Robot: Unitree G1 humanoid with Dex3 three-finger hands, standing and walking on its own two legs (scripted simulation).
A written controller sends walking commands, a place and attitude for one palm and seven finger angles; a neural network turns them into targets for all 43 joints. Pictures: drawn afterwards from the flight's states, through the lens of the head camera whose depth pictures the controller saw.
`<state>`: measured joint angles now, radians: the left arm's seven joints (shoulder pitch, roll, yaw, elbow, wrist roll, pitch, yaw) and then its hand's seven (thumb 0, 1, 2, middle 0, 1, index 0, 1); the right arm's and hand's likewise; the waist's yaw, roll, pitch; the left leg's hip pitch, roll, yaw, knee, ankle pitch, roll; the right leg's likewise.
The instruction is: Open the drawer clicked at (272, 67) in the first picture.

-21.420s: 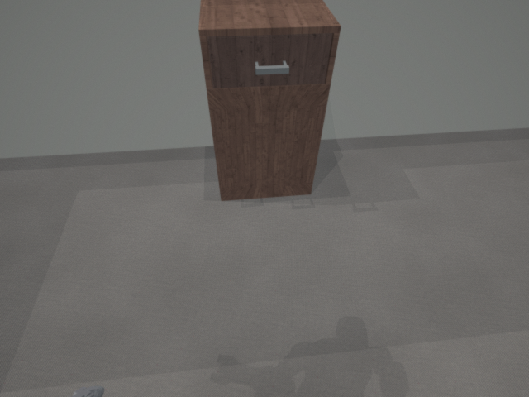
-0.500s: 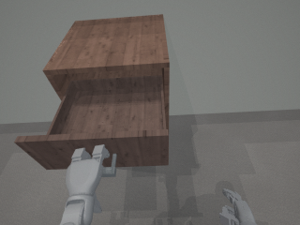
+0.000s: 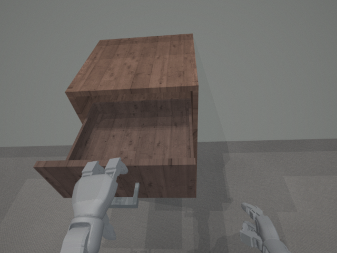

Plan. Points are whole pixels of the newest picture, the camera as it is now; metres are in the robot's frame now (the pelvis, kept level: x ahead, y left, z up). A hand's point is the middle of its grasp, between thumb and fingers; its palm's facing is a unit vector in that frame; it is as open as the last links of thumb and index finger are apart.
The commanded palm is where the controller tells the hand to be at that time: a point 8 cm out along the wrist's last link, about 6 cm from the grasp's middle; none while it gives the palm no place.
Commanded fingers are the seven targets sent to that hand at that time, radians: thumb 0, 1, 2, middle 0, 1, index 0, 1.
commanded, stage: lift the hand off the handle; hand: left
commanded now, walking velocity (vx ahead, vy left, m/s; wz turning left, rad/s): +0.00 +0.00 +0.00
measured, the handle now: (117, 194) +0.27 +0.20 -0.04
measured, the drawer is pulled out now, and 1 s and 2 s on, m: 0.30 0.30 0.30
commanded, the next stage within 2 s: draw the hand back to the body in 0.50 s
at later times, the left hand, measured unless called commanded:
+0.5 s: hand (94, 183) +0.22 +0.19 +0.10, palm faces +0.10 -0.16 -0.98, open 13.9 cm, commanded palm +0.19 +0.18 +0.16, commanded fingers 0.00 -0.50 0.30 -0.30 -1.20 -0.30 -1.20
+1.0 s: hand (79, 189) +0.20 +0.22 +0.11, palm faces +0.08 -0.15 -0.99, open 13.9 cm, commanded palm +0.17 +0.22 +0.17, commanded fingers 0.00 -0.50 0.30 -0.30 -1.20 -0.30 -1.20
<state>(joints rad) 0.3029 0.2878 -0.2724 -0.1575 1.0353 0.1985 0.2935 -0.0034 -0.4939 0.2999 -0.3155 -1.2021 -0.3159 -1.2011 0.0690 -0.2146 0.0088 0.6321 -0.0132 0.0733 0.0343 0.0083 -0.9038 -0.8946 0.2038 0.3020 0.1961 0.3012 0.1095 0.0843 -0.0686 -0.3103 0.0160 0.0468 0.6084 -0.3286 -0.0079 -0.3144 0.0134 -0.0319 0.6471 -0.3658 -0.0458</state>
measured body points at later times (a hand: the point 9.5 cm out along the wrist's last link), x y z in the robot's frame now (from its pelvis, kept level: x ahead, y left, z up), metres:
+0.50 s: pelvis +0.00 +0.00 +0.01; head -0.02 -0.05 +0.46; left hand +0.21 +0.20 +0.16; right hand +0.23 -0.19 -0.08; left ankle -0.01 +0.13 -0.73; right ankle -0.02 -0.09 -0.73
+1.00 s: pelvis +0.00 +0.01 +0.02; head -0.01 -0.04 +0.46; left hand +0.19 +0.22 +0.16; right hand +0.23 -0.18 -0.08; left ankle -0.01 +0.13 -0.73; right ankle -0.02 -0.09 -0.73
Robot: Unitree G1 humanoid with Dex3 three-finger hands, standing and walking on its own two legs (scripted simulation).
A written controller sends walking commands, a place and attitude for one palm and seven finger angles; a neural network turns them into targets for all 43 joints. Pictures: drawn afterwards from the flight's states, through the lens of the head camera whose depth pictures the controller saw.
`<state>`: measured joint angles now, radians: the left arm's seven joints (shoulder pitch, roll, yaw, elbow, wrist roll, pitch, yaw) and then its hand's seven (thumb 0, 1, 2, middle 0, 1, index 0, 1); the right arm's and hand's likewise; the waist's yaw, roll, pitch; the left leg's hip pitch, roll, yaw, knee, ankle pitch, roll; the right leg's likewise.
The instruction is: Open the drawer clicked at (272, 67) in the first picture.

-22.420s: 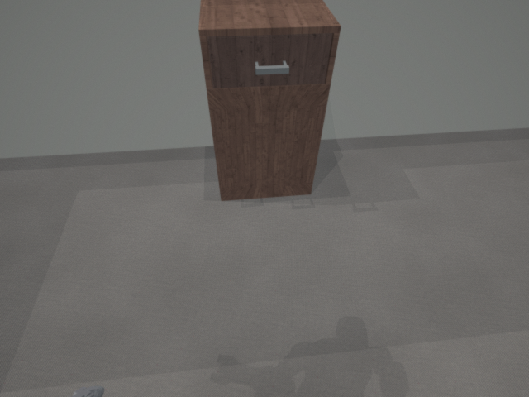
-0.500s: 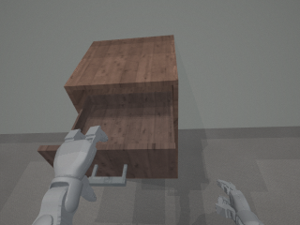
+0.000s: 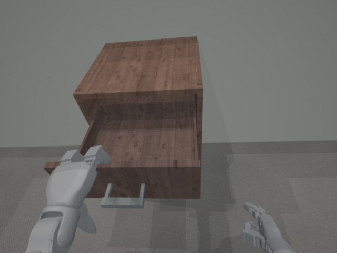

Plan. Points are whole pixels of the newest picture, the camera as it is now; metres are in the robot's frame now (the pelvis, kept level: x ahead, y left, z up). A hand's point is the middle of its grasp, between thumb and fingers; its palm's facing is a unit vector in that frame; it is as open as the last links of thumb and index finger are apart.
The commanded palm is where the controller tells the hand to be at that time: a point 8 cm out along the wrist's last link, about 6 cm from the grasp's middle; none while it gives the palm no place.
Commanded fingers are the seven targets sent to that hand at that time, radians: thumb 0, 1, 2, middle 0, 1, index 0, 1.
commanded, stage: draw the hand back to the body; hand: left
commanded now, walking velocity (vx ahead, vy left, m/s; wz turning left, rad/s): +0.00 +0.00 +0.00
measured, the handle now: (124, 195) +0.27 +0.19 -0.05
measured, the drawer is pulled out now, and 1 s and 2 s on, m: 0.30 0.30 0.30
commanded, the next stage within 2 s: step back with the hand held close in 1.20 s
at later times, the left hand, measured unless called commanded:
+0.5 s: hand (79, 175) +0.21 +0.21 +0.15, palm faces +0.32 -0.88 -0.34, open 12.9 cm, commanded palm +0.16 +0.25 +0.17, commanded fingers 0.00 0.06 0.54 -0.26 -0.84 -0.26 -0.84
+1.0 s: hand (59, 176) +0.20 +0.25 +0.15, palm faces +0.41 -0.81 -0.43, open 8.7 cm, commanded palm +0.15 +0.29 +0.17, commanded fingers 0.00 0.90 0.90 -0.20 -0.30 -0.20 -0.30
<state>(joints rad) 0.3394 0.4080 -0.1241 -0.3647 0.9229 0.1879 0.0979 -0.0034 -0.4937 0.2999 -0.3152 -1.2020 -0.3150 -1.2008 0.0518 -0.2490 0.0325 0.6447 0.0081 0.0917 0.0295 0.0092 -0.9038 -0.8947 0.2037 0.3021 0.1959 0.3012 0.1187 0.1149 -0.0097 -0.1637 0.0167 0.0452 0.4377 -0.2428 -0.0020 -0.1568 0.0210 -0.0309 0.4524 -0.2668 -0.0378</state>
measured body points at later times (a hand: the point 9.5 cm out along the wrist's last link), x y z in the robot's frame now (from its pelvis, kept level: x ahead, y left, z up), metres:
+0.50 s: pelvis +0.02 +0.00 +0.00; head +0.01 -0.01 +0.45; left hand +0.18 +0.25 +0.17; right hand +0.21 -0.19 -0.08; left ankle +0.00 +0.12 -0.74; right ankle -0.01 -0.09 -0.74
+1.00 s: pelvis +0.03 +0.00 +0.00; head +0.02 -0.02 +0.45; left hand +0.17 +0.29 +0.18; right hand +0.23 -0.21 -0.08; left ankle +0.00 +0.12 -0.74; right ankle -0.01 -0.09 -0.74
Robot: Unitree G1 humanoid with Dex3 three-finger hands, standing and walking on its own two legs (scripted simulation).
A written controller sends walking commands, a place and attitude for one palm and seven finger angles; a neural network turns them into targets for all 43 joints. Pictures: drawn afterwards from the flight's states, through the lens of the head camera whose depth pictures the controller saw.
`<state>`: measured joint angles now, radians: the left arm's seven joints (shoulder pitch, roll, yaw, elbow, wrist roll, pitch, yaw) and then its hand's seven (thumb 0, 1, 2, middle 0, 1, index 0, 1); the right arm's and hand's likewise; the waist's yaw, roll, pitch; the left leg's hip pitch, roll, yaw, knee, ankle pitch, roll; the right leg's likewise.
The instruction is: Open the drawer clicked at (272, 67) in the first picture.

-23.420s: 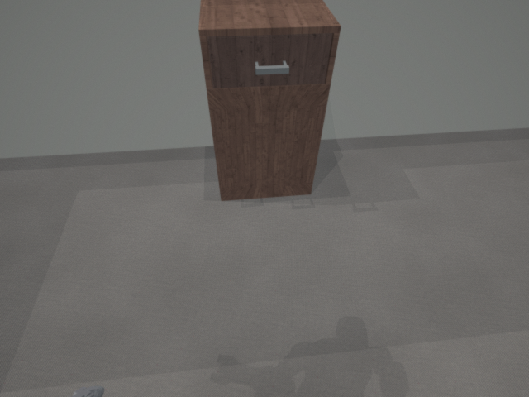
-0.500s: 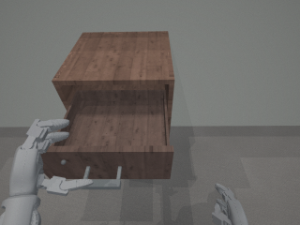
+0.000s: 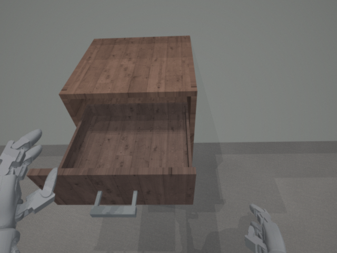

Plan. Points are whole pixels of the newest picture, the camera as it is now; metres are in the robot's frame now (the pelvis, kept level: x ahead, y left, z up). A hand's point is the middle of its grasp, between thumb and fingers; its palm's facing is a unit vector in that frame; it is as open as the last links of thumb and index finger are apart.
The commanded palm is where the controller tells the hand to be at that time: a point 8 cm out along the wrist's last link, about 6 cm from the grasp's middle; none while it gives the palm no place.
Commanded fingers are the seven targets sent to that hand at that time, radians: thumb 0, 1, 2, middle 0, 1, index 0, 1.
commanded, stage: draw the hand back to the body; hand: left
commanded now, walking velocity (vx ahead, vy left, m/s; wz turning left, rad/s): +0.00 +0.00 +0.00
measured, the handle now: (115, 203) +0.25 +0.18 -0.05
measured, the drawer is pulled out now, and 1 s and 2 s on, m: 0.30 0.30 0.30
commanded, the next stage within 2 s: step back with the hand held close in 0.20 s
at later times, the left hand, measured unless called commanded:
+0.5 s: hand (47, 187) +0.18 +0.24 +0.15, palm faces +0.33 -0.82 -0.48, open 7.5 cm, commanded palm +0.12 +0.28 +0.17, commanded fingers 0.00 0.90 0.90 -0.20 -0.30 -0.20 -0.30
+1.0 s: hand (14, 232) +0.11 +0.25 +0.15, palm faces +0.35 -0.83 -0.44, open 7.4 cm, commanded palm +0.05 +0.30 +0.17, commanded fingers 0.00 0.90 0.90 -0.20 -0.30 -0.20 -0.30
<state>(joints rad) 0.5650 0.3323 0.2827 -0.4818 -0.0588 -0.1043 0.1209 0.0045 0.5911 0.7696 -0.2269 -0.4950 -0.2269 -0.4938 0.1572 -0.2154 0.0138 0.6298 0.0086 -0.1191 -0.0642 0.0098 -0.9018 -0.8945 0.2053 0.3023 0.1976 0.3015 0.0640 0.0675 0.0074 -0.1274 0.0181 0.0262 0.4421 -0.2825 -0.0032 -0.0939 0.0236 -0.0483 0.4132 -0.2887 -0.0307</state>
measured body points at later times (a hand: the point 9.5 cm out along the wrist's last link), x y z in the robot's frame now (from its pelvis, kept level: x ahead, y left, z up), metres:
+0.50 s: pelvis -0.01 +0.00 +0.00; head +0.01 -0.01 +0.45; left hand +0.16 +0.28 +0.18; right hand +0.17 -0.23 -0.09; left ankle -0.03 +0.12 -0.74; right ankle -0.04 -0.10 -0.74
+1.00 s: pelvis -0.08 +0.02 -0.01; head -0.05 +0.03 +0.44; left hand +0.08 +0.29 +0.18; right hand +0.10 -0.21 -0.09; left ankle -0.03 +0.12 -0.74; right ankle -0.04 -0.10 -0.74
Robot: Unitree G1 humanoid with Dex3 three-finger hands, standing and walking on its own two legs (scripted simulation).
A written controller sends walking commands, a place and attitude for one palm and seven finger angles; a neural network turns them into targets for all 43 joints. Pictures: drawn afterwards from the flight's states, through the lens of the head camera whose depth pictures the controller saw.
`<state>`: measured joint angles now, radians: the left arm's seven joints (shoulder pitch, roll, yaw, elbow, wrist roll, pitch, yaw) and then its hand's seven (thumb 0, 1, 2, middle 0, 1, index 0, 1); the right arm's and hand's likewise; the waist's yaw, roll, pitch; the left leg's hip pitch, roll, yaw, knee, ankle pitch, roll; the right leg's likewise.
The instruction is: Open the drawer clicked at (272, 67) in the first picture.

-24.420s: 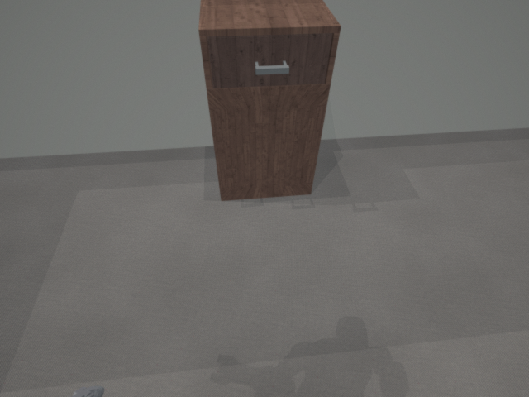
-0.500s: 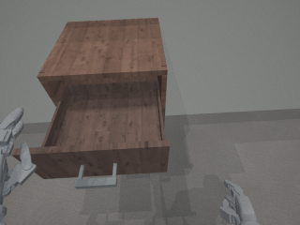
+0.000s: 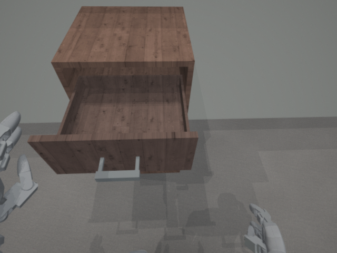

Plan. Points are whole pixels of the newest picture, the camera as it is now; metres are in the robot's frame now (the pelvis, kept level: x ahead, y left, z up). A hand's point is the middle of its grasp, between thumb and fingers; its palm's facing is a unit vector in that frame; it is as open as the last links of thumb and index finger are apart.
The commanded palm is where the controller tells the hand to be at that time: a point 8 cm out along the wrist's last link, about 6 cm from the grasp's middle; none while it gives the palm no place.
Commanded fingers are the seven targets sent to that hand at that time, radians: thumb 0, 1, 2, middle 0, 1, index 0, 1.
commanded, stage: step back with the hand held close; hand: left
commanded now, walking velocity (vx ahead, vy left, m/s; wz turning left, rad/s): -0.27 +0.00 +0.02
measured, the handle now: (119, 168) +0.33 +0.16 -0.04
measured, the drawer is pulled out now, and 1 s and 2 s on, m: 0.30 0.30 0.30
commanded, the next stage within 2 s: stop stepping back and stand still in 0.54 s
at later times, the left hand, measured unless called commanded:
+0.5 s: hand (38, 249) +0.11 +0.18 +0.17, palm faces +0.20 -0.84 -0.50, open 7.4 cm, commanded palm +0.05 +0.24 +0.19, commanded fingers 0.00 0.90 0.90 -0.20 -0.30 -0.20 -0.30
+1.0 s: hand out of the picture -0.03 +0.19 +0.17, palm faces +0.36 -0.83 -0.42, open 7.4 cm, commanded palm -0.08 +0.23 +0.19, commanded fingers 0.00 0.90 0.90 -0.20 -0.30 -0.20 -0.30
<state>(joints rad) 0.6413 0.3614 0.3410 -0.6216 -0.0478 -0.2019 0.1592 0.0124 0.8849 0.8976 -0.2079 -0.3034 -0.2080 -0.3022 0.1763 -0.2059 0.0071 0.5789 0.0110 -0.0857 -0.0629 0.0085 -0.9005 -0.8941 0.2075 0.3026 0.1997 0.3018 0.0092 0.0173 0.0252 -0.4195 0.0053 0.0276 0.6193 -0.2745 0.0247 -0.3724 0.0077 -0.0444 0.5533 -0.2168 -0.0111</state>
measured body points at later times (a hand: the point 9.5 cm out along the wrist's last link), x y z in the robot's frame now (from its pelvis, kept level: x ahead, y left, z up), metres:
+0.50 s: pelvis -0.09 -0.03 +0.01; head -0.06 -0.03 +0.45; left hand +0.09 +0.23 +0.20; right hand +0.08 -0.27 -0.08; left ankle -0.06 +0.09 -0.69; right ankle -0.11 -0.12 -0.73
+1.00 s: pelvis -0.22 -0.05 +0.01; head -0.22 -0.04 +0.46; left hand -0.05 +0.23 +0.19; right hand -0.07 -0.28 -0.08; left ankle -0.22 +0.07 -0.70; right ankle -0.18 -0.14 -0.73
